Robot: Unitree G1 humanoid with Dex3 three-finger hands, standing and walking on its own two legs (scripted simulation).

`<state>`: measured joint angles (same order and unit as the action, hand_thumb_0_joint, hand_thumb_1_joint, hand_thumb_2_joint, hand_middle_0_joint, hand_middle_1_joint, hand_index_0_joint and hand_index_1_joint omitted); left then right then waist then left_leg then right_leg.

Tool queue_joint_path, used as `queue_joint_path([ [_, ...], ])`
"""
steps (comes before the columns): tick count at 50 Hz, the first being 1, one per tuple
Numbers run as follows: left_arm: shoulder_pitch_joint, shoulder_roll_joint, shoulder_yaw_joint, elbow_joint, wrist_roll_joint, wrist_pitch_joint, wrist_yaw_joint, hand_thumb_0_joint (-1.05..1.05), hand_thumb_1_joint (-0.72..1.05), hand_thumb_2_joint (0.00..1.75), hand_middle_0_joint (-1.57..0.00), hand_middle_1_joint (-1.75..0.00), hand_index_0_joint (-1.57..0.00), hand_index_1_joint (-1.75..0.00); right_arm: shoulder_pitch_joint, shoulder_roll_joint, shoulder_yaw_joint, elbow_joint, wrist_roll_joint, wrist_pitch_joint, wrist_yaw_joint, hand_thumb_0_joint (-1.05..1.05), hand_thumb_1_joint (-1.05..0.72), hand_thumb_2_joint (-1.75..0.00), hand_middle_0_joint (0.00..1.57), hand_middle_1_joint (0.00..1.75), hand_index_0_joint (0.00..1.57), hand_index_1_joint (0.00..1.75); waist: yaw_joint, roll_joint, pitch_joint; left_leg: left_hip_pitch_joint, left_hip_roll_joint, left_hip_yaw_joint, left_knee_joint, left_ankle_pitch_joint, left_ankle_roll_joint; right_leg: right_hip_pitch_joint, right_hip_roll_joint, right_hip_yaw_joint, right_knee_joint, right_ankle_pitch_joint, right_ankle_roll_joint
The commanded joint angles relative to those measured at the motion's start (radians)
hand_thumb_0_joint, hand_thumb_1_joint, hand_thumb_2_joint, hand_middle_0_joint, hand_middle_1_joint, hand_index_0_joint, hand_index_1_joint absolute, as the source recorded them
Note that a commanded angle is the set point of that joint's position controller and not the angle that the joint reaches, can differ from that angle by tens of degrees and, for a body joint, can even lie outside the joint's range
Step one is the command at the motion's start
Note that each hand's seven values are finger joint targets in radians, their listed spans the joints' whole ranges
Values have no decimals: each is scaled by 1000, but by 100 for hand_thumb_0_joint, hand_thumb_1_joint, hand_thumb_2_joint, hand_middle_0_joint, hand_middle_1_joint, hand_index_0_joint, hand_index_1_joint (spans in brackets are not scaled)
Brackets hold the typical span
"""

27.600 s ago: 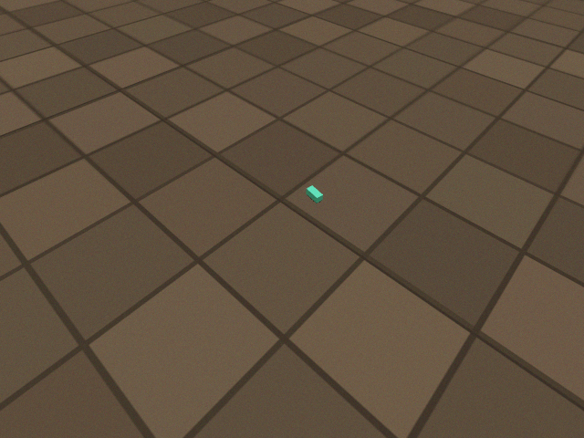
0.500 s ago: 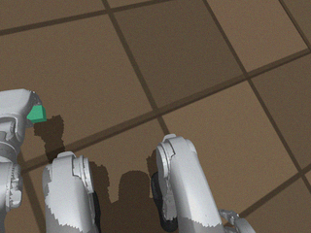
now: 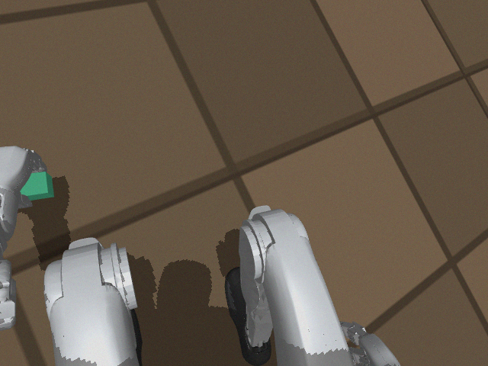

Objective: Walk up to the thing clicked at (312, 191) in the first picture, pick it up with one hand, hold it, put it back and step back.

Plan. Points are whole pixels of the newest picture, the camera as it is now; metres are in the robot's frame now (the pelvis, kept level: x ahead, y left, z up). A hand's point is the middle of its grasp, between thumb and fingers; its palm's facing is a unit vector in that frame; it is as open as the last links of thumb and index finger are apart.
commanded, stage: rest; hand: left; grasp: from above
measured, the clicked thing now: (22, 188) +0.43 +0.29 -0.24
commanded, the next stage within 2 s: open in 1.12 s
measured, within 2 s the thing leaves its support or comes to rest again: rests again in 0.62 s
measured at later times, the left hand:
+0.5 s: hand (30, 186) +0.44 +0.28 -0.24, palm faces -0.46 -0.13 -0.88, open 6.7 cm
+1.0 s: hand (28, 190) +0.43 +0.28 -0.26, palm faces -0.45 -0.12 -0.88, open 6.7 cm
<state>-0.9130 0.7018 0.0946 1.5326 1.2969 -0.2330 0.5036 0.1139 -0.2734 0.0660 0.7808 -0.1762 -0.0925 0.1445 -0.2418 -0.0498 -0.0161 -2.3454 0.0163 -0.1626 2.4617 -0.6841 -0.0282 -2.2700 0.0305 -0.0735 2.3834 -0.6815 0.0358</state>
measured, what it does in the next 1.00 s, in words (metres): stands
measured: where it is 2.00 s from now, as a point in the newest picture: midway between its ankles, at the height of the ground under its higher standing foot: (192, 351)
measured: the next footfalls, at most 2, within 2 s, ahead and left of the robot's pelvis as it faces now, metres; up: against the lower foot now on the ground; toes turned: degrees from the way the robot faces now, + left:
none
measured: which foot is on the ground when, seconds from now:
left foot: down 0.00-1.00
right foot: down 0.00-1.00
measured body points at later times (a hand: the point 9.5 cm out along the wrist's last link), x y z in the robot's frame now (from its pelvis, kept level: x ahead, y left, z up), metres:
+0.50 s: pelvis +0.01 +0.00 -0.02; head +0.27 +0.08 +0.34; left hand +0.46 +0.28 -0.19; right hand +0.05 -0.26 -0.11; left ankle +0.08 +0.13 -0.28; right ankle +0.10 -0.12 -0.28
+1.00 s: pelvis +0.00 +0.01 -0.02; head +0.26 +0.10 +0.33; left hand +0.45 +0.29 -0.21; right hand +0.05 -0.26 -0.10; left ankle +0.07 +0.13 -0.28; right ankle +0.10 -0.12 -0.28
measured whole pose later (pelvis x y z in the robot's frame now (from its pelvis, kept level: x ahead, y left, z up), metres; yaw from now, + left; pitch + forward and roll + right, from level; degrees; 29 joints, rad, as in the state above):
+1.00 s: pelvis +0.00 +0.01 -0.02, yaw -5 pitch +28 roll -12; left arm -0.96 0.87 0.14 1.75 1.30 -0.24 0.69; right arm 0.06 -0.32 0.20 0.77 -0.29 -0.23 0.27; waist -0.33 -0.11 0.11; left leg -2.36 0.02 -0.25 2.58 -0.73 -0.02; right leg -2.26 0.06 -0.13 2.44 -0.69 0.06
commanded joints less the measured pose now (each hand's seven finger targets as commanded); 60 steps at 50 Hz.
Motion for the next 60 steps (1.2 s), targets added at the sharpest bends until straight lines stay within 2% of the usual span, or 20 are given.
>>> queue_joint_path([
  [1, -330, 253, 44, -132, -1, 0, 87, 0, 89, 24, -128, -12, -128, -12, 187, -260, -67, -10, -15, -20, 2, 0, -90, -90, 20, 30, 20, 30, -19, 372, -653, 523, -7, 111, -239, 148, 41, 279, 34, -116, -214, 199, -69],
  [5, -325, 225, 23, -78, -1, 18, 108, 0, 86, 19, -125, -6, -125, -6, 184, -256, -57, -1, -26, -32, 16, 0, -89, -89, 20, 30, 20, 30, -41, 366, -636, 511, -5, 109, -222, 149, 42, 273, 39, -119, -204, 209, -67],
  [13, -284, 274, 54, -10, -27, 21, 125, 0, 86, 19, -124, -7, -125, -6, 188, -271, -30, 3, -44, -55, 39, 0, -89, -89, 20, 30, 20, 30, -38, 328, -633, 458, -2, 97, -183, 162, 48, 332, 46, -125, -192, 227, -59],
  [15, -314, 279, 41, -9, -28, 14, 121, 0, 87, 21, -124, -10, -125, -9, 185, -273, -21, 7, -55, -63, 50, 0, -89, -89, 20, 30, 20, 30, -61, 326, -639, 461, 2, 93, -162, 184, 49, 351, 49, -126, -187, 258, -55],
  [18, -286, 336, 94, -27, -35, 5, 135, 0, 91, 21, -126, -12, -127, -10, 182, -288, -13, -5, -58, -67, 55, 0, -89, -89, 20, 30, 20, 30, -47, 324, -660, 457, 3, 92, -150, 229, 51, 402, 51, -129, -183, 306, -49],
  [19, -259, 315, 73, 3, -26, 6, 133, 0, 90, 22, -127, -10, -128, -10, 186, -280, -4, 3, -62, -66, 60, 0, -89, -89, 20, 30, 20, 30, -47, 341, -645, 451, 5, 96, -152, 220, 50, 419, 53, -120, -181, 301, -50],
  [25, -248, 358, 116, 4, -9, -7, 166, 0, 93, 21, -129, -9, -130, -8, 170, -302, 1, -9, -79, -75, 74, 0, -89, -89, 20, 30, 20, 30, -53, 363, -620, 455, 4, 83, -154, 203, 44, 383, 59, -148, -169, 278, -57],
  [27, -260, 358, 112, 19, 0, -5, 172, 0, 94, 22, -130, -8, -131, -7, 173, -306, 1, -3, -86, -79, 81, 0, -89, -89, 20, 30, 20, 30, -72, 372, -604, 475, 9, 77, -143, 214, 41, 370, 61, -156, -155, 292, -57],
  [28, -257, 323, 74, 28, 1, -4, 171, 0, 94, 23, -130, -8, -131, -8, 156, -295, 10, -6, -81, -79, 84, 0, -89, -89, 20, 30, 20, 30, -64, 388, -603, 463, 10, 72, -153, 195, 41, 361, 66, -150, -159, 273, -60],
  [29, -273, 344, 95, 20, -9, -6, 178, 0, 94, 21, -129, -9, -130, -8, 155, -306, 11, -10, -88, -83, 85, 0, -89, -89, 20, 30, 20, 30, -77, 369, -598, 458, 10, 70, -145, 201, 43, 367, 64, -160, -162, 285, -55],
  [30, -250, 322, 70, 48, -10, -3, 178, 0, 93, 20, -128, -9, -129, -7, 146, -301, 13, -4, -81, -85, 87, 0, -89, -89, 20, 30, 20, 30, -64, 380, -579, 453, 9, 69, -155, 175, 42, 346, 65, -155, -163, 257, -60],
  [37, -292, 339, 55, 64, -9, -13, 197, 0, 95, 20, -129, -9, -131, -8, 156, -322, 29, -5, -96, -112, 101, 0, -89, -90, 20, 30, 20, 30, -103, 376, -546, 452, 13, 60, -136, 181, 41, 358, 65, -163, -162, 269, -54],
  [38, -294, 371, 86, 64, -12, -16, 204, 0, 96, 21, -130, -11, -131, -9, 156, -333, 25, -1, -103, -117, 103, 0, -89, -90, 20, 30, 20, 30, -105, 366, -546, 456, 15, 56, -134, 178, 41, 354, 65, -174, -162, 266, -51],
  [39, -294, 334, 48, 75, -1, -13, 198, 0, 96, 21, -130, -11, -131, -9, 149, -329, 28, -8, -101, -120, 107, 0, -89, -90, 20, 30, 20, 30, -108, 382, -537, 472, 15, 58, -136, 180, 37, 340, 66, -172, -157, 264, -54],
  [40, -298, 367, 81, 77, -10, -17, 207, 0, 97, 19, -130, -10, -131, -8, 153, -338, 29, 0, -105, -125, 108, 0, -89, -89, 20, 30, 20, 30, -111, 382, -544, 478, 17, 53, -134, 188, 36, 350, 65, -182, -156, 272, -52],
  [43, -277, 389, 91, 105, 1, -16, 216, 0, 95, 19, -129, -11, -130, -9, 150, -343, 39, 0, -111, -130, 113, 0, -89, -90, 20, 30, 20, 30, -114, 387, -520, 471, 16, 48, -142, 175, 35, 344, 63, -190, -154, 259, -52],
  [48, -297, 354, 36, 127, -6, -17, 219, 0, 95, 21, -129, -11, -130, -10, 117, -349, 54, -19, -115, -145, 125, 0, -89, -90, 20, 30, 20, 30, -125, 373, -482, 433, 18, 39, -135, 146, 39, 330, 70, -190, -158, 238, -53],
  [52, -272, 394, 69, 144, -12, -14, 227, 0, 94, 21, -129, -10, -130, -9, 132, -363, 58, -14, -116, -151, 128, 0, -89, -90, 20, 30, 20, 30, -117, 371, -496, 453, 19, 32, -154, 157, 35, 353, 72, -195, -166, 239, -54],
  [54, -293, 366, 39, 152, -11, -16, 225, 0, 92, 19, -126, -12, -128, -10, 117, -359, 65, -24, -124, -160, 134, 0, -89, -90, 20, 30, 20, 30, -134, 373, -469, 444, 22, 27, -148, 143, 35, 341, 73, -199, -165, 233, -52],
  [60, -293, 392, 33, 168, -25, -21, 223, 0, 87, 19, -124, -10, -124, -9, 107, -367, 82, -20, -122, -169, 137, 0, -90, -90, 20, 30, 20, 30, -134, 333, -459, 415, 24, 26, -131, 132, 43, 360, 76, -194, -180, 228, -46],
])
